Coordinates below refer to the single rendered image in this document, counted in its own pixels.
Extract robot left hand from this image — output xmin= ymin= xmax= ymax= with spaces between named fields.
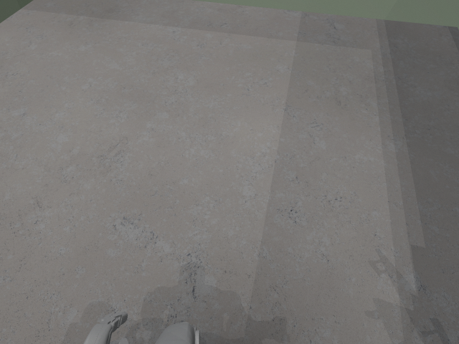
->
xmin=83 ymin=312 xmax=128 ymax=344

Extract robot left thigh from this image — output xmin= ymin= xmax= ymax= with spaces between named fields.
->
xmin=155 ymin=322 xmax=200 ymax=344

